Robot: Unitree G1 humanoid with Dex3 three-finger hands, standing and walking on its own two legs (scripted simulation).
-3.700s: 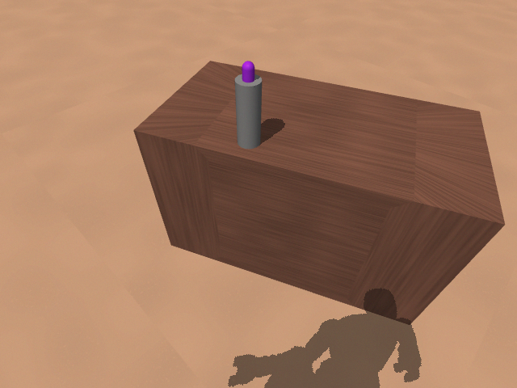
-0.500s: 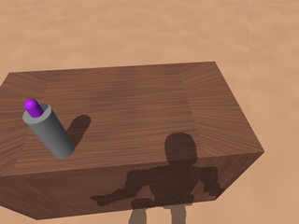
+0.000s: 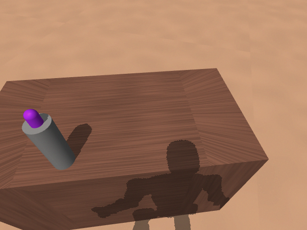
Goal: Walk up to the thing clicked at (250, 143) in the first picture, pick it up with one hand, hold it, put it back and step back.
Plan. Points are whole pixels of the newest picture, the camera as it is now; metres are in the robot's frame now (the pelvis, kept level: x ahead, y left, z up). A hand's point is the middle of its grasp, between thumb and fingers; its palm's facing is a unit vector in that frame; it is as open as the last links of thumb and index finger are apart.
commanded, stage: stand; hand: left
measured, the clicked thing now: (49, 139) +0.40 +0.30 +0.00
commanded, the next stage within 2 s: none
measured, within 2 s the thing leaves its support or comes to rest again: neither
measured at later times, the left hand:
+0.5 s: hand out of the picture +0.11 +0.26 -0.15, palm faces -0.02 -0.94 -0.34, open 7.4 cm
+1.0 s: hand out of the picture +0.10 +0.26 -0.15, palm faces +0.00 -0.94 -0.34, open 7.4 cm
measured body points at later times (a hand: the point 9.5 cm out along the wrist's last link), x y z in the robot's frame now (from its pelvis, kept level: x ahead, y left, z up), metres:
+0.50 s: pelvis +0.03 +0.00 +0.01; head +0.04 +0.00 +0.46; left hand +0.11 +0.31 -0.12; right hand +0.11 -0.30 -0.13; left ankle -0.01 +0.14 -0.74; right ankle +0.05 -0.13 -0.74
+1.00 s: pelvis +0.03 +0.00 +0.01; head +0.04 +0.00 +0.46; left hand +0.11 +0.31 -0.12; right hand +0.11 -0.30 -0.13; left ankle -0.01 +0.14 -0.74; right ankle +0.05 -0.13 -0.74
